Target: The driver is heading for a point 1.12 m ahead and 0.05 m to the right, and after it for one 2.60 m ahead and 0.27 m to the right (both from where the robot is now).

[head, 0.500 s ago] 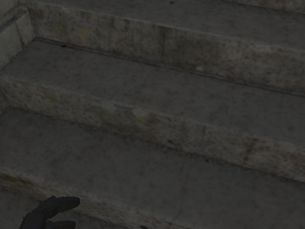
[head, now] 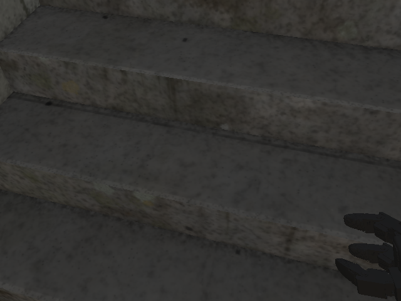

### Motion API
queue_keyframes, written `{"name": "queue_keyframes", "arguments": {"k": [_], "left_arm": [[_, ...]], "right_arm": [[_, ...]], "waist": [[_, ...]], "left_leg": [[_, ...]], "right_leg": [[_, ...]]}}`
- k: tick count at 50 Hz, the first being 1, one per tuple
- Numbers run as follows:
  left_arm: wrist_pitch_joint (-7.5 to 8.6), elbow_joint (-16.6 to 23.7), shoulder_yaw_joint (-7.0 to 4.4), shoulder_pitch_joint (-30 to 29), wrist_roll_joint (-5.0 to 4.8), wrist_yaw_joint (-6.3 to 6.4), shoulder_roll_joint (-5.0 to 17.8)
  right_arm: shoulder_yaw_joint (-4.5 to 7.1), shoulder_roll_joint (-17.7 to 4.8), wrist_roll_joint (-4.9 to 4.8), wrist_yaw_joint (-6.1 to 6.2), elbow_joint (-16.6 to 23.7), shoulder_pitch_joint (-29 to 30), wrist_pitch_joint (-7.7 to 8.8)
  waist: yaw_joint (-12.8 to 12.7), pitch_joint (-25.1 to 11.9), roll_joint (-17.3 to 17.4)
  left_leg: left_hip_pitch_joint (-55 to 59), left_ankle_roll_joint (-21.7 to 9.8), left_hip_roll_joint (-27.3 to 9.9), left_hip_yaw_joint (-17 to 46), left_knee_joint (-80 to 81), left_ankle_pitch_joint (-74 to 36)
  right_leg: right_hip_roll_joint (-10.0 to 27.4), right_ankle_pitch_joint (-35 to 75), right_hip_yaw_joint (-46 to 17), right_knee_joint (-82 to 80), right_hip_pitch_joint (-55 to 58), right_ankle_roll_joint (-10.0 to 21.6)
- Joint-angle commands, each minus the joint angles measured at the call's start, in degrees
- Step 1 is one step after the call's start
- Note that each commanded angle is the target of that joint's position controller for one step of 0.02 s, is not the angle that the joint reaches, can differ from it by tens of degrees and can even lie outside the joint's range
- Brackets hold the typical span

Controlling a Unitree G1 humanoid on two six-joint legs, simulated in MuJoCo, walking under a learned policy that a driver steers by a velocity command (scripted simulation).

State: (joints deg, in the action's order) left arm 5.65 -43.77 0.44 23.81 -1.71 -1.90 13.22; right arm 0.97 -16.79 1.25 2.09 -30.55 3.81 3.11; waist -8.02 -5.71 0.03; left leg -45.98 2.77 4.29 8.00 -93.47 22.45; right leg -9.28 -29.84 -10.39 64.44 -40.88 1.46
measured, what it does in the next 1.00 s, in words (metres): climbs: left foot, then right foot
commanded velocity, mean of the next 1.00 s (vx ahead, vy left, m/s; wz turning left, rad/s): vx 0.06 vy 0.00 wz -0.28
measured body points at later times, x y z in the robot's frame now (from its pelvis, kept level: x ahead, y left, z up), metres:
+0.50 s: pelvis +0.05 +0.06 +0.08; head +0.07 +0.07 +0.53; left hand +0.33 +0.22 -0.02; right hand +0.11 -0.22 +0.00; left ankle +0.10 +0.16 -0.66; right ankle +0.00 -0.08 -0.47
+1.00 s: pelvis +0.10 +0.04 +0.08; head +0.11 +0.07 +0.53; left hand +0.32 +0.25 -0.02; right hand +0.16 -0.23 -0.02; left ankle +0.08 +0.15 -0.61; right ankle +0.07 -0.09 -0.66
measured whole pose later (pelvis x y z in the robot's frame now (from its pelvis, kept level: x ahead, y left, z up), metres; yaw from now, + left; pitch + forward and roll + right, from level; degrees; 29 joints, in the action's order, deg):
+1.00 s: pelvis +0.10 +0.04 +0.08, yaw -12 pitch +3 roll -2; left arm 5.4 -42.8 -3.4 7.0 2.8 2.0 13.2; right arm 4.5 -11.5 1.7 -4.8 -46.0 -14.7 3.4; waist -1.0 -4.3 -2.8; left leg -25.9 -0.9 -3.4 -3.7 -55.8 28.0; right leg 7.0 -12.9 15.8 25.2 -14.6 0.4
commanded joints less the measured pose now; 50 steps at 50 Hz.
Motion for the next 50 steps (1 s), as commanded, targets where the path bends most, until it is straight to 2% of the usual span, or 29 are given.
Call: {"name": "queue_keyframes", "arguments": {"k": [1,3,4,6,9,11,12,13,14,15,16,17,19,21,23,26,28,29,30,31,32,34,35,36,37,38,42,45,50], "left_arm": [[2.45,4.14,-0.46,-3.01,0.75,1.42,5.25],[2.55,3.94,-0.89,-0.54,0.87,1.92,5.55],[2.79,4.62,-1.79,-0.75,-0.73,1.44,7.57],[2.08,5.07,-2.68,-0.20,-1.42,1.35,8.43],[0.63,9.69,-4.15,-9.05,3.13,-0.19,10.05],[-1.12,9.30,-4.17,-12.60,3.43,0.09,8.26],[-1.71,7.17,-4.20,-8.38,3.46,0.23,6.92],[-1.91,6.91,-3.25,-2.49,3.38,-0.06,2.88],[-1.51,9.55,-2.46,0.81,4.88,0.27,-0.48],[-1.94,7.81,-3.69,-2.60,4.98,-0.18,4.51],[-2.35,6.18,-3.89,-4.31,4.56,-0.49,4.94],[-2.57,6.89,-3.80,-7.71,2.56,0.14,5.69],[-1.93,7.21,-2.54,-14.66,2.96,0.30,3.30],[-2.14,7.83,-1.68,-20.06,2.27,-0.78,1.54],[-2.48,7.57,-1.11,-22.25,1.55,-1.30,1.26],[-2.24,4.99,-1.19,-19.19,2.81,-1.42,1.52],[-2.53,1.91,-0.32,-14.63,3.93,-3.23,-0.76],[-3.31,1.00,0.26,-12.80,5.38,-5.54,-1.75],[-3.37,1.15,-0.39,-14.25,4.97,-6.81,-2.02],[-5.98,3.12,-0.61,-11.80,1.27,-1.33,-1.57],[-3.25,5.15,-1.45,-22.54,3.63,-3.75,1.52],[0.10,7.64,-3.15,-21.70,4.10,-1.39,5.40],[1.87,9.11,-4.71,-21.78,3.99,-0.26,10.62],[2.21,10.09,-5.54,-20.10,3.01,0.51,12.99],[1.95,7.44,-5.91,-11.93,3.38,1.86,9.44],[2.41,5.70,-6.49,-10.86,3.62,3.08,9.43],[2.26,6.72,-3.61,-23.95,3.09,4.79,-0.25],[1.76,7.26,-4.77,-25.81,3.85,4.95,3.77],[-0.64,4.00,-4.89,-21.93,4.51,3.48,5.46]], "right_arm": [[1.09,-4.71,0.52,1.29,4.30,3.31,-1.88],[0.62,-2.67,0.38,1.84,4.97,4.82,-2.09],[0.34,-2.24,-0.01,1.27,7.84,9.02,-2.13],[0.15,0.51,1.36,0.24,7.20,10.47,-2.23],[1.14,2.01,-0.01,-1.93,4.06,2.83,-0.64],[0.38,4.34,-1.46,-2.27,4.38,-0.50,0.95],[1.33,2.70,-0.74,-1.71,3.21,-3.33,1.87],[3.32,-2.46,0.14,-0.19,2.34,-9.26,2.52],[4.24,-7.07,1.85,0.32,2.40,-10.45,2.08],[4.81,-6.74,3.16,0.91,1.42,-11.00,2.11],[3.41,-4.24,2.41,0.00,1.16,-6.58,2.52],[0.63,3.52,2.62,-1.16,1.77,-1.82,1.54],[-0.42,6.96,0.41,0.28,1.56,-0.14,1.26],[0.73,4.48,0.84,2.90,0.73,-5.06,1.73],[1.77,1.57,1.32,2.97,-1.66,-9.68,1.60],[-0.16,4.69,0.62,-0.73,-3.71,-10.42,1.63],[-3.07,9.06,-2.56,-3.75,-3.02,-1.84,2.09],[-2.10,6.47,-4.07,-3.96,-2.97,1.31,2.89],[-0.76,3.19,-2.92,-4.28,-5.75,-4.04,3.43],[3.33,-2.67,-1.15,-1.95,-10.93,-19.65,3.36],[0.72,0.67,0.26,-4.45,-9.09,-7.57,3.45],[1.74,3.29,-0.25,-4.17,-9.23,-14.95,3.69],[0.89,7.89,-0.69,-2.96,-9.46,-20.91,4.12],[0.23,7.10,-1.67,-1.68,-6.18,-17.34,5.39],[1.76,2.12,-2.68,-1.64,-3.80,-7.04,5.11],[2.25,2.25,-2.20,-1.71,-4.77,-5.36,4.48],[3.44,4.63,0.02,-2.81,-10.60,-14.99,1.30],[4.52,2.59,0.04,-6.19,-13.11,-20.61,0.27],[2.92,6.11,0.99,-7.87,-14.42,-19.87,0.72]], "waist": [[3.35,-4.37,-3.44],[2.35,-6.16,-5.99],[3.13,-2.95,-4.00],[2.06,-4.33,-6.16],[6.13,-3.93,-8.11],[8.17,-3.37,-7.37],[7.66,-4.85,-4.98],[6.55,-12.50,4.65],[4.01,-12.28,15.71],[6.42,-6.82,5.81],[4.40,-3.94,7.46],[3.03,-3.11,5.12],[4.18,-3.78,3.27],[7.83,-5.78,2.76],[10.47,-4.38,3.34],[8.97,-2.34,1.58],[2.81,-1.53,-1.56],[1.22,-1.36,-0.71],[2.64,1.08,2.75],[9.04,1.65,12.30],[4.72,6.22,3.37],[7.45,-3.61,3.77],[10.13,-8.01,-4.60],[8.33,-12.64,-17.62],[2.26,-9.34,-14.81],[0.86,-5.85,-13.57],[9.74,-4.11,-4.99],[10.12,0.41,-5.44],[7.89,2.43,-2.83]], "left_leg": [[-6.89,3.62,-2.84,2.15,4.47,0.16],[-8.67,4.97,-2.36,0.96,4.43,0.44],[-8.27,5.52,-3.05,-4.08,17.38,13.94],[0.13,5.16,-2.38,-5.36,31.13,13.18],[24.67,3.01,-1.84,-8.12,40.60,-8.14],[28.21,1.43,-1.00,-6.30,60.53,-15.60],[35.83,-1.32,-3.64,-5.10,68.22,-22.52],[52.98,-13.28,-17.32,7.66,66.53,-42.05],[60.17,-28.03,-31.36,27.02,68.66,-50.11],[52.71,-26.84,-32.07,29.27,71.62,-37.60],[43.82,-22.05,-28.35,21.74,71.81,-22.40],[35.48,-18.41,-23.71,12.56,72.07,-15.13],[32.44,-16.40,-18.99,1.00,73.93,-14.08],[36.95,-15.68,-17.85,-1.46,74.64,-15.60],[37.92,-15.76,-17.25,-1.22,75.80,-8.99],[34.86,-15.45,-19.41,-0.51,75.11,-6.82],[25.35,-9.32,-14.12,-7.25,73.18,-3.55],[18.09,-7.20,-9.64,-12.16,73.63,-2.12],[14.53,-7.14,-10.79,-10.15,73.41,1.48],[23.17,-13.70,-17.43,-4.82,76.56,-14.53],[18.43,-10.70,-15.50,-4.50,69.28,-8.50],[25.48,-12.00,-15.66,-1.96,61.14,-15.52],[20.88,-6.42,-8.70,-7.47,50.67,-10.34],[7.13,-0.23,-3.13,-11.61,45.75,4.66],[1.58,1.79,-3.23,-11.16,33.25,11.02],[-3.60,2.12,-5.41,-7.87,14.97,13.12],[3.75,-1.58,-8.94,-6.52,4.61,2.23],[17.23,-1.89,-7.00,-12.97,20.37,4.95],[23.62,-5.36,-8.80,-10.36,50.34,4.51]], "right_leg": [[9.86,28.84,-29.78,-21.27,13.11,13.90],[11.16,31.87,-31.77,-23.20,17.49,14.54],[12.58,33.41,-31.75,-30.96,17.88,13.46],[10.83,25.71,-32.09,-33.84,17.10,10.99],[10.21,36.20,-27.54,-34.67,8.85,8.25],[8.06,29.81,-25.48,-31.61,15.02,8.24],[5.35,26.03,-23.39,-26.16,16.31,6.63],[-0.60,10.94,-15.50,-14.19,7.88,0.50],[-3.92,-10.29,-9.82,0.70,-13.08,-6.11],[-0.47,-4.37,-7.67,16.63,-18.60,-9.49],[2.77,3.68,-5.36,32.27,-20.32,-8.76],[2.39,11.11,-3.70,38.47,-22.30,-7.92],[4.93,12.35,2.30,36.58,-20.87,-6.50],[6.58,11.35,3.68,33.40,-20.73,-7.53],[5.40,13.93,1.82,31.59,-23.63,-6.88],[7.65,17.43,-3.21,27.65,-22.53,-5.56],[12.81,17.33,1.39,5.92,-7.87,-7.70],[13.25,11.02,11.05,-7.81,4.61,-9.85],[12.81,9.92,13.40,-12.47,14.02,-10.44],[11.08,12.00,20.04,-22.71,19.00,-4.15],[12.19,20.00,13.27,-22.58,17.78,-4.61],[13.59,30.90,9.98,-30.68,26.06,2.61],[22.35,60.23,2.90,-30.94,34.99,13.08],[31.81,60.34,-10.38,-36.06,45.25,23.60],[33.62,41.43,-14.39,-41.14,43.95,23.23],[34.98,27.35,-14.66,-43.05,39.64,22.02],[29.14,14.68,2.41,-49.39,22.67,13.68],[26.43,0.82,11.95,-55.32,18.81,8.20],[32.41,-0.69,13.60,-51.33,30.46,9.57]]}}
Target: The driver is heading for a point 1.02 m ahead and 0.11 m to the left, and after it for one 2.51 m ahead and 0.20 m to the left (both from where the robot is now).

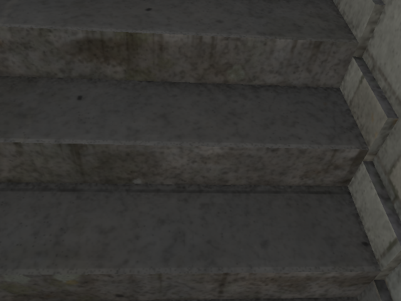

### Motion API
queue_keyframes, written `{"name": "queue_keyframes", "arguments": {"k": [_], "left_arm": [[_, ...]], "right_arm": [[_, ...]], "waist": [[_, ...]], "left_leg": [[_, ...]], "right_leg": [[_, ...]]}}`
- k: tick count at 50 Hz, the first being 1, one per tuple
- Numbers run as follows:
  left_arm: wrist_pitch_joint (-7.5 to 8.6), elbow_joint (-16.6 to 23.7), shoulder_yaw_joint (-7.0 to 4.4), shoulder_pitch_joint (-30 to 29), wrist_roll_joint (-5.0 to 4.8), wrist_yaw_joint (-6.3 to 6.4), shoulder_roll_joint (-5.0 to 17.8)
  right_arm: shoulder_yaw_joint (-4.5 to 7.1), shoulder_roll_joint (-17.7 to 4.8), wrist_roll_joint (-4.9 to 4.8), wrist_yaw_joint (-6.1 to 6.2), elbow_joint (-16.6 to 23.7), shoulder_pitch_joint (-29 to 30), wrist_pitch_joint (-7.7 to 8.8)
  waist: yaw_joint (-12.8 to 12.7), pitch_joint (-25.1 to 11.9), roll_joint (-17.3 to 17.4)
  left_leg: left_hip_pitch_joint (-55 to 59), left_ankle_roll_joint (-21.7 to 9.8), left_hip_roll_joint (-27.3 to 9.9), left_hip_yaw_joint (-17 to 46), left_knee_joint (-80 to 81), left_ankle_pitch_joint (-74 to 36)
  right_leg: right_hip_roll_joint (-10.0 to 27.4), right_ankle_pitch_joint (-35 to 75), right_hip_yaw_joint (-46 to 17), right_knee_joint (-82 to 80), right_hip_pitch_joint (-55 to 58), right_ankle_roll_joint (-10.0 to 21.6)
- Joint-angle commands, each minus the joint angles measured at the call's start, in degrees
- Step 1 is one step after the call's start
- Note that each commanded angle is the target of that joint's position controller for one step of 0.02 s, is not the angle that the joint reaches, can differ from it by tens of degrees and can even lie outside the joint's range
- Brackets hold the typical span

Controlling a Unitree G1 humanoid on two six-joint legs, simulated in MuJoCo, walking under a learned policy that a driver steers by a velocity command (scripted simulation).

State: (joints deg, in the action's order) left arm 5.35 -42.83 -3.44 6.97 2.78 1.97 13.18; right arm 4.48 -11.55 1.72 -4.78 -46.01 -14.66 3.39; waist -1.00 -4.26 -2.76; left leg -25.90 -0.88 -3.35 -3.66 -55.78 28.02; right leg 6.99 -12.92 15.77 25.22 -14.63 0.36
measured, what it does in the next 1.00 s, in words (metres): climbs: left foot, then right foot 0.17 m higher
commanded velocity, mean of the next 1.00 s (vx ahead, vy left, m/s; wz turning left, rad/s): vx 0.89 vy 0.00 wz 0.22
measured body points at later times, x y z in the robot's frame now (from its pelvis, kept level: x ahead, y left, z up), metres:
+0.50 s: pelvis +0.24 +0.06 +0.07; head +0.26 +0.07 +0.52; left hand +0.32 +0.35 +0.00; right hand +0.46 -0.14 -0.04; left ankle +0.06 +0.13 -0.52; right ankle +0.34 -0.01 -0.57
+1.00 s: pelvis +0.59 +0.24 +0.29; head +0.58 +0.24 +0.74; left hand +0.69 +0.53 +0.21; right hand +0.74 +0.00 +0.17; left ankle +0.56 +0.33 -0.40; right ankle +0.53 +0.11 -0.15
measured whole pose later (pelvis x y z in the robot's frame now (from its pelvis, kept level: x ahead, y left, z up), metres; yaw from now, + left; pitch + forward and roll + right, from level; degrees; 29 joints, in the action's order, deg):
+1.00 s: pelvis +0.59 +0.24 +0.29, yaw +9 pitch +3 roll +3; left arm 6.5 -38.0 -6.7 11.6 1.5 -1.2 13.5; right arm 4.8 -13.5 2.3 -0.2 -49.7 -13.2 5.0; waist -2.3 -4.6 -3.3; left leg -25.1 -2.3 -1.6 -12.9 -48.5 26.7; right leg -1.8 -3.1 -5.4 118.1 -47.5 9.2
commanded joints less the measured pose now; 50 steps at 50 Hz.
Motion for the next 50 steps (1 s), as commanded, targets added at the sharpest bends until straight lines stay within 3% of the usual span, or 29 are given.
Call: {"name": "queue_keyframes", "arguments": {"k": [1,2,3,4,5,6,8,12,14,16,17,19,20,21,22,23,24,26,28,31,36,38,39,41,42,43,44,47,50], "left_arm": [[-1.55,3.40,-1.01,-6.56,0.20,-0.80,6.47],[-2.43,3.29,-0.64,-5.98,0.64,-0.94,5.56],[-2.09,0.47,-2.55,1.98,-1.00,-1.91,9.82],[-2.00,3.29,-1.31,-5.86,-1.40,-2.80,5.29],[-1.24,12.58,0.78,-17.07,-2.59,-3.78,0.02],[0.51,15.41,1.76,-21.94,-1.59,-4.17,-1.93],[1.94,14.57,1.88,-20.33,0.03,-3.58,0.14],[0.25,20.95,4.10,-23.46,1.63,-1.71,-4.07],[-0.04,26.75,6.40,-29.28,1.67,-0.48,-5.92],[-1.85,29.59,6.48,-28.77,-0.44,-0.86,-1.88],[-2.24,25.45,5.77,-16.68,-1.59,-0.58,-2.47],[-2.82,17.83,1.31,8.39,-2.37,1.24,3.63],[-2.70,15.36,-1.06,20.36,-2.43,1.55,7.76],[-1.65,12.35,-2.60,22.46,-1.17,2.06,12.85],[-2.41,6.56,-2.50,24.90,-0.98,2.65,13.74],[-2.49,8.05,-1.49,10.53,-1.67,2.03,7.81],[-2.15,8.96,0.32,0.10,-2.74,1.32,0.63],[-0.05,1.48,1.11,3.14,-1.61,0.02,-4.60],[1.66,-6.38,1.00,12.65,-0.91,-1.17,-5.37],[3.38,-8.08,1.11,11.03,-1.91,-2.02,-3.31],[3.57,-13.25,0.05,26.62,-2.28,1.05,0.25],[2.12,-9.15,0.07,21.24,-4.19,1.37,1.51],[3.31,-7.56,-1.43,21.67,-4.02,0.70,7.66],[5.32,-3.90,-6.53,14.01,-4.77,-1.63,19.95],[6.64,-3.11,-6.50,10.72,-4.25,-3.70,15.66],[6.75,4.60,-5.02,5.75,-4.72,-5.47,2.51],[5.92,6.30,-4.03,10.55,-3.01,-4.53,-2.14],[3.15,8.89,-0.22,5.48,0.37,-3.85,-9.17],[-0.28,11.21,3.37,-0.52,-1.76,-3.66,-12.52]], "right_arm": [[-0.65,0.76,0.21,-1.68,0.74,-2.38,1.03],[0.32,-1.01,0.72,-1.59,-1.92,-6.73,2.62],[2.85,-8.24,0.14,2.14,2.37,-7.66,0.00],[3.51,-11.32,0.39,2.77,1.58,-15.59,-0.79],[4.36,-16.32,-1.64,3.59,3.07,-16.13,-1.06],[3.76,-14.70,-1.47,4.67,4.75,-12.55,-1.13],[2.85,-11.21,-0.51,4.50,6.41,-11.89,0.07],[1.30,-8.23,0.41,4.23,1.64,-17.17,3.18],[1.18,-8.66,-0.18,4.61,-0.96,-16.83,3.91],[1.19,-9.92,-0.65,5.74,0.60,-10.15,2.30],[0.66,-8.34,-2.00,5.73,2.47,-1.15,1.57],[4.15,-18.20,-3.60,5.15,4.17,0.35,3.27],[5.86,-20.91,-3.26,4.57,4.84,5.67,4.42],[4.94,-14.08,-1.81,3.20,6.95,8.37,6.28],[1.24,-0.70,-0.31,2.39,10.77,12.02,6.66],[0.23,2.94,1.83,1.52,12.32,1.07,6.37],[0.54,0.43,2.75,1.26,10.94,-1.13,4.91],[-2.15,3.92,3.80,2.29,13.56,3.18,2.24],[-4.76,8.64,2.69,3.22,17.00,8.43,-0.33],[-5.60,4.90,1.73,4.08,21.97,19.25,-1.36],[-7.66,6.34,0.24,4.22,32.91,38.64,-0.54],[-8.42,7.76,-0.84,1.85,29.50,33.69,-0.10],[-6.69,7.11,-1.27,2.77,26.36,22.23,-0.08],[-1.23,-3.50,-2.46,5.51,22.05,-0.67,-2.43],[1.51,-10.41,-1.46,6.40,20.17,-5.37,-1.66],[3.51,-16.74,0.35,5.91,14.64,-5.56,-0.06],[3.05,-12.88,0.29,5.09,15.26,2.51,-0.31],[-1.59,3.63,-0.33,4.61,3.49,6.66,2.01],[-2.65,5.88,1.71,3.76,-7.64,-5.11,4.80]], "waist": [[1.53,1.55,1.65],[0.89,1.66,0.86],[4.94,-0.55,6.19],[10.29,-0.08,12.77],[10.48,6.34,23.48],[9.85,11.73,19.22],[8.07,10.95,9.21],[7.45,9.71,7.22],[5.04,12.06,2.85],[3.05,15.18,2.20],[-2.99,7.94,5.98],[-14.09,-12.74,12.68],[-21.67,-20.05,10.65],[-19.05,-21.17,-7.26],[-16.55,-15.33,-29.13],[-2.22,-12.28,-25.89],[2.60,-5.54,-11.23],[4.17,0.48,2.92],[4.46,5.29,2.34],[6.44,13.17,3.76],[-1.73,14.53,4.74],[-0.15,1.15,10.37],[4.00,-9.48,0.16],[18.13,-24.60,-8.58],[19.16,-28.03,-3.17],[14.41,-22.56,20.35],[7.50,-23.31,14.73],[-0.60,1.81,0.32],[-0.85,5.98,3.16]], "left_leg": [[7.75,-3.91,0.50,-0.69,21.84,-7.38],[13.13,-5.45,3.17,-2.49,27.17,-10.93],[15.94,-7.55,7.11,-3.83,26.27,-6.83],[24.98,-12.50,-0.84,13.96,28.56,0.75],[28.64,-19.74,-8.35,48.22,45.23,14.80],[28.06,-22.55,-14.03,59.39,53.87,22.10],[28.14,-21.71,-12.50,46.85,45.71,9.57],[29.15,-18.87,-10.03,38.59,39.81,-12.49],[19.70,-13.51,-5.56,30.12,45.84,-10.53],[-3.79,-14.53,-2.58,25.19,63.62,-21.29],[-15.30,-13.10,1.52,16.09,59.98,-50.09],[-1.48,-10.30,-2.06,17.84,33.94,-110.33],[5.31,-8.48,-2.40,18.91,14.48,-116.51],[0.43,-5.98,5.78,19.53,-10.19,-77.26],[-17.01,-5.40,16.53,20.07,-27.82,-20.61],[-22.03,-5.69,14.42,22.86,-43.81,-22.38],[-23.03,-5.37,10.03,15.74,-47.84,-27.82],[-28.70,-5.75,9.36,14.12,-62.43,-27.38],[-39.99,-6.50,8.88,15.43,-72.18,-17.04],[-43.03,-5.89,2.64,8.06,-62.06,-10.44],[-52.77,-4.91,-3.52,1.13,-48.20,2.69],[-6.95,-5.34,2.65,-8.76,-19.48,-5.55],[10.09,-4.98,7.88,-8.02,-22.40,1.11],[21.48,-4.54,7.82,-0.88,-6.01,-0.88],[27.79,-5.00,1.57,10.98,4.50,7.46],[32.75,-5.72,-14.75,46.21,30.50,15.15],[30.25,-5.93,-20.34,62.43,38.98,18.03],[8.70,-8.24,-15.42,31.17,31.56,3.56],[14.65,-5.53,-13.84,11.07,34.84,-16.89]], "right_leg": [[16.17,-21.20,-11.38,-9.40,3.58,10.78],[13.39,-23.40,-8.61,-3.10,1.87,10.07],[5.12,-14.54,-0.85,15.46,-0.42,5.46],[3.10,-13.36,-1.94,34.18,-17.79,3.04],[-8.20,-15.05,-7.50,46.20,-42.30,-2.28],[-5.21,-10.26,-14.45,59.49,-54.65,-3.61],[-1.67,-3.93,-15.97,78.17,-60.72,-2.50],[-3.02,-23.81,-20.01,113.81,-78.14,3.18],[-1.27,-29.38,-18.66,95.99,-73.00,4.88],[-2.09,-21.95,-9.35,65.23,-43.50,3.57],[-5.30,-17.64,-6.05,55.38,-14.57,4.75],[-9.53,-17.18,-10.17,53.72,9.79,4.57],[-9.90,-17.91,-12.27,39.92,13.98,4.80],[-2.92,-29.71,-28.03,22.77,18.96,5.69],[6.62,-38.23,-55.59,-4.82,15.46,4.55],[10.09,-41.35,-72.17,-11.93,8.40,7.72],[9.23,-44.99,-65.25,-5.60,0.22,11.07],[7.13,-30.16,-51.86,-1.42,-8.19,13.73],[4.37,-17.03,-40.14,-1.30,-6.66,12.12],[1.19,-10.57,-30.20,-10.06,-14.05,10.76],[2.82,5.00,-31.56,-26.26,2.59,13.98],[-1.50,34.61,-22.48,-31.60,-11.19,13.71],[2.59,78.35,-23.00,-21.75,-7.30,14.29],[4.69,104.71,-26.14,7.09,8.36,11.72],[1.05,85.15,-27.40,26.98,4.32,9.55],[-13.10,16.08,-27.20,54.24,-22.80,5.93],[-11.41,10.75,-33.13,76.78,-31.73,5.90],[-6.05,16.48,-23.74,95.35,-42.84,8.12],[-7.55,1.60,-23.63,107.87,-58.47,10.69]]}}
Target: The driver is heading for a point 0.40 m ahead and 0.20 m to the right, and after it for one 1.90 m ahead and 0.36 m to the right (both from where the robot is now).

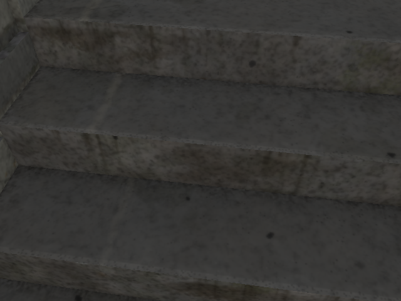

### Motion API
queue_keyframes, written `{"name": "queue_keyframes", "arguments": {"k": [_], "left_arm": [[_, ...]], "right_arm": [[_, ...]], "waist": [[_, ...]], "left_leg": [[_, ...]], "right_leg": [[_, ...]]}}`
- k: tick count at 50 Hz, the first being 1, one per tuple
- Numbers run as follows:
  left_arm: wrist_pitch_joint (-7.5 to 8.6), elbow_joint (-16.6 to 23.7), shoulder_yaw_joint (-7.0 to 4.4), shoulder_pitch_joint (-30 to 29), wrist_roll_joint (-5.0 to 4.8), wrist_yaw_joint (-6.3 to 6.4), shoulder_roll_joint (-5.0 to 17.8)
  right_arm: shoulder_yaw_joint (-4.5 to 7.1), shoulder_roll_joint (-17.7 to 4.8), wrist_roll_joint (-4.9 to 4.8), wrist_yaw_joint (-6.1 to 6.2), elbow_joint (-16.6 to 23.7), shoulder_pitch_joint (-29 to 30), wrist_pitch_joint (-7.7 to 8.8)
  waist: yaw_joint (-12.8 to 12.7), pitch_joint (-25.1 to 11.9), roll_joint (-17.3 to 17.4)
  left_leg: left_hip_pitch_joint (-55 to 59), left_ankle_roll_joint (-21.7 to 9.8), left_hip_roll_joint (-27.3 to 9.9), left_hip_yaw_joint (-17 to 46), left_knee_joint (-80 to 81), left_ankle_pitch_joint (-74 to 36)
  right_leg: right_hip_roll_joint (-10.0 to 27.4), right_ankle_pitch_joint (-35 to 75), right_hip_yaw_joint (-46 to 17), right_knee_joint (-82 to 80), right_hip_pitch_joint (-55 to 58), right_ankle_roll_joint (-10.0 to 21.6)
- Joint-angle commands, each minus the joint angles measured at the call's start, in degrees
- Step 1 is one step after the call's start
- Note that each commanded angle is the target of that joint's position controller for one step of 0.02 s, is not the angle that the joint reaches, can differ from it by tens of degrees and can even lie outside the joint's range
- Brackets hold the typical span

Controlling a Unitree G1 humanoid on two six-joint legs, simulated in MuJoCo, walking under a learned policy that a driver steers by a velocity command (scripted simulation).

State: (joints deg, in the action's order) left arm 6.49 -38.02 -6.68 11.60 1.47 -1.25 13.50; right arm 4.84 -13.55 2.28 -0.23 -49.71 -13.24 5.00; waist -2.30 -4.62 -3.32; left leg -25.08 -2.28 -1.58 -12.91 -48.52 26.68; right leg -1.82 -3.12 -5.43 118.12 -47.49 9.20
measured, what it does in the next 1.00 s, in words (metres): climbs, turning right: right foot 0.17 m higher, then left foot 0.17 m higher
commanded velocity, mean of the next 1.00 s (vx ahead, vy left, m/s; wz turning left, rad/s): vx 0.69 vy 0.00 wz -0.54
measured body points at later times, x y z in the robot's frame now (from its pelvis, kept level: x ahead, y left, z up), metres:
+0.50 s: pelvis +0.39 -0.04 +0.21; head +0.41 -0.04 +0.66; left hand +0.45 +0.23 +0.07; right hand +0.64 -0.26 +0.25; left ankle +0.55 +0.05 -0.22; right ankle +0.28 -0.02 -0.52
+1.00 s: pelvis +0.68 -0.17 +0.44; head +0.72 -0.17 +0.88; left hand +1.03 -0.24 +0.43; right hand +0.51 -0.35 +0.31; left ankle +0.60 +0.05 -0.24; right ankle +0.73 -0.36 -0.19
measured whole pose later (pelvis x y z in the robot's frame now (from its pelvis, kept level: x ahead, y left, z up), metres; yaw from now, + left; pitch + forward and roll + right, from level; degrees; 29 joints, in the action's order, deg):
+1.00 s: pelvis +0.68 -0.17 +0.44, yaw -30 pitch +11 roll -3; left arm -0.1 -30.2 6.4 -12.1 2.7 -0.8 6.5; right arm 2.2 -11.6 2.2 -6.3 -56.2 -28.8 7.0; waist 4.7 -8.7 1.4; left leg -19.7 -1.8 -1.7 10.4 -50.3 9.7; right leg 0.2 -17.6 2.6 65.4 -59.0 3.4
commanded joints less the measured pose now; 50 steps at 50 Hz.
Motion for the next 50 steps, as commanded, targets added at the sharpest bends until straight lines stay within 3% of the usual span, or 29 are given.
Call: {"name": "queue_keyframes", "arguments": {"k": [1,6,8,9,11,12,13,14,15,18,24,27,28,29,30,31,32,33,35,37,38,39,40,42,44,47,48,49,50], "left_arm": [[-2.39,8.63,6.95,-9.26,-1.27,0.24,-12.26],[-6.58,16.52,8.57,-27.72,-1.47,3.68,-9.06],[-8.03,9.19,6.77,-13.04,-1.42,1.39,0.68],[-8.10,9.31,6.08,-7.04,-2.18,1.76,1.79],[-7.89,4.78,4.27,12.95,-1.18,2.07,5.94],[-6.19,4.50,2.21,12.54,-1.58,1.06,9.58],[-5.32,4.56,0.58,-1.01,-3.51,0.49,9.92],[-6.77,5.87,-0.35,-5.81,-2.00,1.19,13.69],[-6.54,4.79,-0.24,-3.99,-2.05,1.93,12.79],[-2.25,-6.67,1.97,7.60,1.06,1.40,6.28],[-0.75,-12.04,2.69,11.02,-1.60,1.84,5.36],[-0.21,-5.98,-0.86,4.44,-2.86,3.70,13.07],[1.03,-3.32,-3.59,1.97,-3.13,3.04,18.25],[2.02,0.83,-3.80,-8.03,-2.04,2.61,16.96],[3.88,2.67,-2.43,-16.24,2.20,1.10,8.77],[0.44,-9.29,2.29,19.58,2.66,-6.42,-2.97],[0.40,-8.72,-0.98,17.34,0.06,-7.36,6.45],[-0.52,-4.48,0.13,3.09,-1.23,-5.96,6.70],[-1.84,5.85,4.37,-10.58,1.12,-1.36,0.83],[-3.19,9.80,7.79,-10.58,-1.03,0.47,-3.40],[-3.88,9.51,8.05,-11.00,0.07,1.86,-9.37],[-4.44,8.34,8.33,-7.93,-0.07,2.50,-9.13],[-5.42,13.14,10.13,-9.39,-1.04,-1.39,-1.98],[-8.01,21.27,12.01,-25.67,1.26,-2.45,0.12],[-11.91,22.35,13.77,-32.38,2.09,-3.02,-4.33],[-9.40,7.04,6.82,-3.94,-0.54,0.20,8.95],[-7.64,3.25,6.48,7.14,-0.40,2.32,10.16],[-6.65,1.27,6.11,16.71,2.73,2.83,9.50],[-3.99,-0.53,4.76,9.91,2.63,2.62,11.76]], "right_arm": [[-3.17,7.69,1.16,-0.88,-5.15,-4.93,3.59],[-4.10,3.13,-1.33,-1.28,-10.39,-8.08,4.81],[-3.71,-5.31,-6.05,2.61,-4.64,-7.46,4.28],[-1.70,-15.18,-5.45,3.51,-2.73,-8.61,4.88],[1.69,-21.93,-6.39,2.49,3.71,0.39,3.90],[1.94,-17.97,-5.03,0.52,7.34,1.26,3.42],[0.05,-6.20,-1.37,-2.35,8.97,1.15,3.29],[-1.32,-2.28,1.57,-3.88,17.54,2.47,3.61],[-2.63,0.44,3.62,-3.57,22.17,7.05,3.95],[-8.12,9.44,3.70,0.49,26.05,8.61,2.68],[-10.21,7.45,2.57,2.12,35.97,27.90,-0.70],[-6.91,3.42,-1.23,3.91,29.43,8.77,-0.90],[-4.79,-2.15,0.40,4.92,29.86,0.33,-1.04],[-2.76,-6.37,-1.29,3.86,23.43,-13.08,0.43],[-1.52,-7.50,-4.98,4.29,15.40,-12.97,0.16],[-6.52,-2.12,-1.17,-1.05,7.73,-35.19,-4.60],[-4.90,-2.50,-0.47,-4.06,11.16,-22.77,-5.30],[-4.09,-0.52,-1.94,-4.92,9.07,-11.65,-5.30],[-5.85,5.16,-0.14,-5.57,-0.03,-9.27,-4.69],[-5.72,8.59,2.58,-4.92,-0.78,3.58,-2.08],[-5.50,8.66,-0.54,-0.65,-3.45,-3.55,1.34],[-6.65,10.10,-0.68,0.74,-6.75,-6.61,2.44],[-2.80,-3.46,4.45,-0.96,-1.61,-1.14,1.86],[-1.56,-8.04,4.78,-2.79,-1.94,-2.82,1.47],[-1.39,-6.58,0.23,-4.51,-5.82,-12.47,1.51],[0.16,-11.50,-3.63,-7.12,0.07,-6.29,4.36],[-1.86,-6.20,0.47,-7.09,2.99,-10.17,5.52],[-2.31,-2.74,0.97,-6.35,0.73,-15.35,4.21],[-1.06,-5.31,-0.39,-6.11,-1.02,-13.06,3.02]], "waist": [[-1.16,9.40,4.04],[-4.33,15.25,0.87],[-7.87,-2.08,2.55],[-10.41,-6.91,8.15],[-17.70,-20.75,12.43],[-14.87,-20.45,9.43],[-6.36,-10.14,-1.25],[-1.70,-12.15,-9.02],[-1.65,-8.77,0.12],[4.36,7.78,10.70],[2.96,12.92,5.78],[11.42,-9.50,3.05],[16.14,-19.25,2.42],[23.03,-27.19,9.99],[22.62,-12.37,21.88],[9.04,-34.43,25.80],[10.28,-8.92,6.86],[12.32,-3.03,2.17],[6.59,-10.86,2.10],[-2.55,-2.44,3.60],[-1.46,12.36,6.36],[-2.04,12.72,8.56],[-4.85,-9.59,9.62],[-1.83,-6.48,3.56],[-2.42,-4.61,11.85],[-11.50,-18.65,13.47],[-11.69,-34.67,-4.54],[-13.40,-41.44,-19.15],[-9.83,-26.66,-11.52]], "left_leg": [[10.04,-2.06,-15.44,14.68,32.43,-15.99],[-1.39,3.22,-7.71,-5.97,48.02,-40.06],[-1.98,-1.81,-5.85,-9.18,43.23,-94.18],[7.81,-2.71,-9.80,-7.75,33.81,-116.68],[22.58,-5.28,-15.45,-1.68,5.00,-130.50],[19.15,-6.01,-12.16,0.99,-14.86,-110.69],[-3.40,-2.61,-2.83,7.85,-38.13,-27.41],[-26.00,0.52,5.84,15.31,-67.43,-18.49],[-35.82,0.04,4.80,19.05,-80.88,-17.54],[-50.53,-1.85,1.70,17.47,-92.33,-11.12],[-33.85,-1.95,-2.18,7.68,-52.78,4.30],[19.43,-0.98,4.28,5.26,-29.50,-8.22],[24.33,-4.95,-1.24,21.23,-14.28,5.29],[31.25,-4.74,-4.58,24.90,5.19,-6.48],[32.35,-5.19,-4.48,18.07,17.04,-32.72],[51.05,-27.15,-25.78,41.64,2.82,-120.84],[33.24,-26.27,-28.43,55.30,8.10,-103.04],[29.69,-22.93,-28.09,50.18,13.69,-73.60],[36.63,-17.26,-19.35,32.78,13.93,-76.29],[13.37,-9.15,-9.99,18.68,24.36,-55.38],[-3.47,-3.15,-5.80,10.35,33.97,-39.42],[-7.83,-4.45,-3.59,8.09,35.46,-44.94],[0.48,-3.76,-0.23,10.74,29.63,-43.80],[-0.78,-7.28,-5.48,20.18,33.98,-49.34],[2.04,-11.98,-8.32,23.48,39.42,-70.15],[-1.58,-4.85,-8.66,20.80,21.59,-105.23],[-16.35,-1.15,-4.19,22.86,6.74,-78.79],[-14.93,1.58,6.03,25.11,-29.16,-12.69],[-19.92,1.44,4.43,28.66,-51.55,-15.12]], "right_leg": [[1.66,-12.54,-3.24,8.88,-25.82,1.78],[-1.99,-18.92,10.08,-13.09,-17.03,3.16],[-7.90,-12.55,23.55,-29.91,19.55,0.81],[-6.87,-15.58,23.66,-34.62,22.25,0.28],[-6.76,-23.31,16.70,-46.26,32.28,1.70],[-9.99,-23.59,7.80,-66.34,38.50,2.45],[-7.32,-20.37,-9.81,-78.84,40.28,6.16],[2.39,-19.74,-39.33,-91.05,45.57,15.02],[6.16,-27.88,-47.23,-99.67,43.53,14.44],[4.03,-13.03,-30.60,-97.01,31.62,6.02],[-0.86,0.89,-15.42,-116.35,9.70,6.09],[0.16,85.85,-12.71,-97.80,7.69,3.54],[0.94,94.86,-18.04,-75.93,18.10,-2.44],[-4.21,74.16,-12.71,-54.15,25.33,-6.48],[-9.42,-7.81,-6.02,-37.45,10.94,-6.44],[-11.70,-11.01,-14.74,-4.32,1.70,-0.72],[-10.98,-10.76,-16.90,8.46,-17.42,-2.86],[-8.23,-17.47,-13.62,8.73,-28.80,-1.58],[-6.92,-22.70,-9.88,1.89,-36.55,-0.03],[-2.66,-26.98,-3.62,-10.64,-28.29,1.31],[-5.22,-23.70,3.68,-21.28,-12.61,-4.29],[-4.64,-20.54,10.49,-17.34,-8.44,-5.77],[-3.01,-20.14,8.56,-18.23,-7.85,-4.52],[1.68,-10.52,4.56,-32.16,-9.37,-5.55],[-0.95,-29.24,9.20,-51.48,-1.52,-6.49],[-0.68,-1.45,7.24,-60.16,34.37,0.45],[10.41,17.31,-14.06,-68.66,60.78,10.18],[27.16,27.40,-37.11,-82.23,58.52,21.00],[25.61,9.86,-37.48,-85.26,39.83,18.03]]}}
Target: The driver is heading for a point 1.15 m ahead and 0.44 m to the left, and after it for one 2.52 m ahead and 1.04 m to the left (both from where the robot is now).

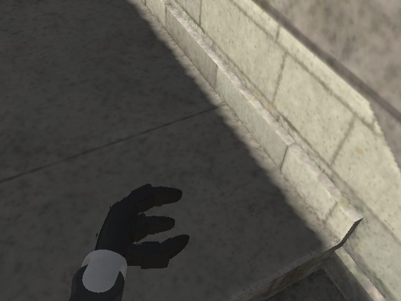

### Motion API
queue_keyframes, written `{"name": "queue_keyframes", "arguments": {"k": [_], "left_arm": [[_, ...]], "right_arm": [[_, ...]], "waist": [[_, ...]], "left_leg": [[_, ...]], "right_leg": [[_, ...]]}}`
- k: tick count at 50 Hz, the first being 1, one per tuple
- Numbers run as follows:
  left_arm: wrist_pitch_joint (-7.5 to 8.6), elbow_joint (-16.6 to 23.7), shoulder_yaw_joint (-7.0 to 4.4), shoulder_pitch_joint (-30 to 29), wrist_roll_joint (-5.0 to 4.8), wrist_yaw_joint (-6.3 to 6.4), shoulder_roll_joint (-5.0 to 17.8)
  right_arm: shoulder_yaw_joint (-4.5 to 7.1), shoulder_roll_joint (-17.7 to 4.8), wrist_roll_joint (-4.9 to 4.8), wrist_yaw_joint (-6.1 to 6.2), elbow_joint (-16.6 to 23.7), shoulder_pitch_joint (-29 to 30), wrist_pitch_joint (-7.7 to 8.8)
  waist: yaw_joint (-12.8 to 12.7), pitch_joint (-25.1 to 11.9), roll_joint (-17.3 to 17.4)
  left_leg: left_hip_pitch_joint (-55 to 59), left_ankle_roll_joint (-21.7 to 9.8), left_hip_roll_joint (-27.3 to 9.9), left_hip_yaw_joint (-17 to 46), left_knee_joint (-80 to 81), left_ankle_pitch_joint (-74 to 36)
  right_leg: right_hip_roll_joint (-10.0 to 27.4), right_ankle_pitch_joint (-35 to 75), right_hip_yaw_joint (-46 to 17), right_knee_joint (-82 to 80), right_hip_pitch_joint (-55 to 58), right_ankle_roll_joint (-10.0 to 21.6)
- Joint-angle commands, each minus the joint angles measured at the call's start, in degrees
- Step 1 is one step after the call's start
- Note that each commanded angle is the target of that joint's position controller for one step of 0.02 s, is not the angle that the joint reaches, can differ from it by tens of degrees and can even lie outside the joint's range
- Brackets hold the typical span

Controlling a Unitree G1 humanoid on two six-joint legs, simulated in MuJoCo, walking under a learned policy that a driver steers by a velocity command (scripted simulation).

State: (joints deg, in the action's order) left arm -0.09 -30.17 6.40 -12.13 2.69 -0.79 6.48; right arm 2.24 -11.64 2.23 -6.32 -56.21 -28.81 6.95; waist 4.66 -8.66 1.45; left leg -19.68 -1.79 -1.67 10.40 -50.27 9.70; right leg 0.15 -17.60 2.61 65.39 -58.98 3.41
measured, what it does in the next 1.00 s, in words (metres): climbs, turning left: left foot, then right foot 0.17 m higher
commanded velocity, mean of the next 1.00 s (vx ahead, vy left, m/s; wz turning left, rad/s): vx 0.20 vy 0.00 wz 0.70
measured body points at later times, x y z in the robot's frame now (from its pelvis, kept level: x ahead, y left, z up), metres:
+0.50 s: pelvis +0.16 +0.07 +0.08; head +0.14 +0.08 +0.53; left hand +0.30 +0.34 +0.00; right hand +0.20 -0.16 -0.06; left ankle +0.06 +0.13 -0.62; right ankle +0.22 -0.05 -0.33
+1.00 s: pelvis +0.33 +0.10 +0.27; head +0.33 +0.11 +0.72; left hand +0.17 +0.30 +0.12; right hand +0.66 +0.13 +0.22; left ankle +0.31 +0.26 -0.43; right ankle +0.44 +0.05 -0.46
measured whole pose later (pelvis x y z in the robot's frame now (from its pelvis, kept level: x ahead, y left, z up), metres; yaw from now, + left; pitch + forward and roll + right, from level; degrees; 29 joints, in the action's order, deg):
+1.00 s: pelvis +0.33 +0.10 +0.27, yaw +41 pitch +4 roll -1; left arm 1.8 -51.9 -1.6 20.4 0.4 2.4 12.1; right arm -1.1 -12.1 -1.9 0.4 -37.6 2.3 1.7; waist -5.3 -3.9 0.3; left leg -35.3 2.4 -2.1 2.8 -47.2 20.5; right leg -0.1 -13.2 5.1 34.5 -25.2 3.0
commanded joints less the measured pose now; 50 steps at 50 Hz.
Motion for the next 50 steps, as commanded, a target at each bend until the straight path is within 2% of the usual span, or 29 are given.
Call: {"name": "queue_keyframes", "arguments": {"k": [1,2,4,7,8,10,11,14,15,16,17,19,22,25,28,29,30,31,33,34,35,36,37,40,41,45,46,48,50], "left_arm": [[4.91,-9.81,-8.21,23.58,-0.28,1.95,18.18],[5.71,-10.73,-6.56,14.26,-2.49,1.11,11.18],[6.45,-11.39,-3.54,5.54,-2.54,0.68,-1.40],[7.85,-14.78,-6.49,8.81,-2.39,4.46,3.47],[8.04,-15.21,-9.44,7.67,-1.65,3.66,11.02],[8.35,-12.81,-12.23,5.01,-0.86,2.66,17.54],[8.45,-12.09,-12.07,0.90,1.33,2.00,16.91],[7.43,-9.89,-9.19,-2.98,0.75,1.12,9.48],[6.04,-10.71,-7.19,-0.49,1.95,0.08,2.80],[5.98,-11.85,-5.21,9.95,3.84,-1.34,-2.58],[6.95,-10.80,-6.37,15.51,1.01,-1.77,1.78],[6.48,-13.07,-7.46,8.73,0.78,-0.48,10.07],[7.06,-10.40,-5.87,6.07,0.72,-0.06,9.46],[6.89,-5.18,-4.09,-1.11,0.52,0.32,7.91],[6.20,0.71,-3.99,-7.07,-0.39,1.88,7.58],[4.01,4.10,-3.06,-14.17,-0.26,1.03,5.14],[2.20,4.05,-1.94,-15.14,0.42,0.29,1.38],[2.59,3.15,-2.73,-9.35,-0.30,-1.54,2.25],[4.19,-4.31,-7.76,11.55,-3.52,-1.33,14.19],[5.04,-8.29,-8.83,26.26,-2.44,0.28,18.01],[4.79,-9.80,-9.19,36.39,0.28,0.16,20.39],[6.38,-9.12,-8.94,36.57,0.97,0.94,20.77],[7.50,-8.84,-8.36,28.21,-1.04,1.04,17.27],[7.59,-15.70,-4.18,18.86,-2.30,0.47,-0.61],[7.70,-15.80,-3.67,15.22,-2.75,0.90,-2.78],[8.79,-12.30,-6.42,7.86,-1.74,0.68,7.87],[4.73,-17.85,-7.84,17.34,-2.56,2.88,10.03],[1.76,-16.98,-9.92,26.99,-2.37,4.01,13.10],[2.21,-13.29,-11.59,22.92,-2.33,4.10,18.89]], "right_arm": [[2.21,-6.78,-1.05,1.56,6.49,4.75,0.85],[1.87,-4.45,-0.06,3.25,5.40,3.57,0.16],[0.18,0.52,1.80,4.50,6.33,6.75,-2.06],[-0.73,1.77,1.68,3.30,9.45,14.48,-4.04],[-1.20,2.43,0.46,1.69,10.37,15.33,-3.48],[0.37,-1.44,-0.19,-0.28,7.01,8.91,-1.63],[0.86,-2.18,-0.42,-0.07,4.04,1.37,-1.29],[4.23,-9.03,0.49,-0.27,-1.01,-4.30,0.38],[4.77,-10.69,1.26,0.41,-2.70,-7.10,1.33],[5.29,-17.95,-0.07,1.88,2.10,-6.10,2.32],[5.22,-17.59,-1.24,2.14,5.42,-1.27,2.76],[2.09,-9.95,-1.00,2.31,7.82,8.97,1.26],[-0.80,-4.93,1.58,2.17,4.76,7.39,-2.32],[-2.73,-0.49,2.93,3.90,-2.24,-2.76,-1.76],[-1.71,-6.41,4.36,4.79,0.38,4.00,-0.35],[-0.84,-8.85,2.48,3.09,5.35,10.10,-0.68],[-0.74,-8.91,1.08,2.17,5.90,9.67,-1.07],[0.24,-12.59,-0.23,1.88,8.82,11.72,-0.48],[3.36,-16.63,-1.25,1.23,12.67,11.77,1.16],[1.17,-4.37,0.05,1.14,13.31,6.58,1.84],[0.27,2.28,1.44,0.90,12.16,-0.36,0.46],[1.95,-1.96,-0.16,0.05,12.96,8.46,-1.12],[3.00,-3.37,-0.56,1.25,12.68,14.79,-1.78],[0.46,0.53,0.53,3.76,13.49,18.61,-2.18],[-0.74,2.23,0.57,3.27,13.44,18.33,-2.88],[-1.10,-4.43,0.51,1.89,14.22,19.19,-2.23],[-3.84,2.20,-3.63,5.63,16.16,15.61,-4.74],[-3.88,-0.80,-6.01,8.03,18.79,25.19,-6.55],[-2.13,-5.03,-4.44,8.36,18.15,21.68,-6.66]], "waist": [[-11.25,-10.21,-13.19],[-6.68,-7.73,-10.51],[-1.57,-5.03,-1.79],[-1.82,-5.03,-3.05],[0.48,-1.95,-0.84],[0.45,2.08,-9.03],[3.86,2.55,-8.23],[8.10,8.63,2.92],[7.35,9.73,10.39],[-0.10,5.62,16.37],[-2.47,3.21,21.04],[-0.99,9.93,5.34],[-3.00,7.26,4.44],[-0.59,6.89,2.68],[-4.07,5.07,-2.91],[-6.30,6.65,-4.09],[-6.07,7.61,0.49],[-8.81,8.84,8.76],[-14.56,-7.09,3.25],[-13.91,-25.31,-10.67],[-12.25,-35.15,-28.62],[-13.98,-15.78,-20.88],[-12.25,-2.09,-16.88],[-2.97,2.24,1.69],[-0.74,1.45,-2.97],[0.20,-1.67,-1.57],[2.55,6.60,-5.42],[-4.92,7.73,-1.89],[-2.97,4.40,-8.00]], "left_leg": [[-30.16,1.71,3.12,1.83,-57.32,2.10],[-31.62,1.70,2.39,0.31,-61.35,4.71],[-28.19,0.89,-1.48,-0.40,-52.24,12.02],[-25.54,2.02,-4.52,-4.11,-39.90,13.73],[-14.52,3.10,-4.16,-9.89,-18.86,27.63],[4.91,4.74,-1.63,-14.02,-12.74,16.53],[11.46,3.92,-2.18,-11.28,-15.88,7.24],[16.85,-0.94,1.91,-10.49,14.48,3.78],[21.44,-6.03,3.49,-3.07,17.77,3.22],[25.98,-15.91,-5.60,22.00,18.85,-17.18],[26.45,-19.92,-11.35,37.61,26.94,-3.14],[13.06,-17.56,-7.68,36.16,24.90,17.07],[8.45,-21.46,-11.34,37.53,23.91,-5.34],[15.47,-15.89,-7.94,27.89,21.87,-10.87],[-0.53,-10.17,-2.03,22.97,26.98,0.34],[-18.80,-11.85,-2.10,22.13,41.12,2.07],[-30.49,-12.59,-3.00,24.57,48.06,8.51],[-30.45,-13.60,-6.35,24.97,47.42,-11.77],[-3.37,-6.81,-1.91,16.65,26.91,-64.63],[-9.15,-2.46,7.59,12.77,2.43,-47.33],[-22.99,1.33,18.55,10.18,-21.56,16.97],[-30.44,1.99,12.35,10.36,-47.96,11.09],[-35.73,1.53,7.70,3.73,-52.69,5.80],[-28.44,-1.09,0.29,-1.60,-45.88,7.58],[-27.88,-0.88,-0.54,-0.82,-42.92,12.00],[-16.04,4.56,-1.18,-5.94,-22.22,4.66],[-14.59,3.46,-0.66,-11.85,-10.05,6.40],[-9.16,5.19,3.43,-15.25,7.82,17.99],[-0.55,4.70,2.40,-10.50,12.26,4.27]], "right_leg": [[22.18,12.52,-37.67,-34.22,38.70,19.56],[20.87,8.23,-30.57,-33.37,33.26,17.71],[18.84,11.77,-18.49,-35.90,27.21,12.37],[17.33,10.20,-8.56,-40.38,30.27,9.66],[15.81,0.49,-1.41,-48.77,25.37,7.27],[15.67,-10.40,2.50,-52.58,18.43,2.40],[18.17,-14.82,3.73,-51.79,15.65,1.64],[11.31,-17.16,10.92,-24.51,22.22,2.02],[6.66,-13.22,8.56,-1.75,11.03,4.13],[-1.67,-9.05,-1.27,16.82,-0.09,0.81],[-4.16,-8.94,-11.31,28.65,-8.16,-0.83],[-1.92,1.75,-11.03,42.65,-16.12,-1.41],[-3.09,-5.99,-9.12,66.85,-21.85,0.56],[-3.25,-19.72,-8.68,64.13,-31.81,2.26],[1.24,-9.23,-5.01,35.40,-13.61,-0.22],[1.46,-15.92,1.38,19.02,7.71,-2.14],[0.70,-13.51,3.02,13.56,22.30,-3.54],[-0.69,-3.56,5.28,17.11,29.42,-4.17],[-7.07,1.09,2.82,-0.82,37.80,-2.25],[5.25,22.56,-22.46,-11.47,62.45,11.35],[26.65,25.92,-59.55,-29.90,73.67,27.35],[27.15,8.17,-65.99,-37.76,55.43,23.65],[25.04,-13.71,-53.89,-38.17,40.78,18.25],[16.43,4.26,-26.46,-33.19,27.39,11.31],[13.49,8.40,-23.59,-34.54,26.69,9.76],[4.57,10.73,-7.83,-40.19,23.39,4.52],[4.67,17.91,-5.80,-41.26,23.59,8.60],[4.46,8.44,-9.46,-47.79,29.56,9.09],[9.35,0.09,-14.59,-46.85,31.26,10.06]]}}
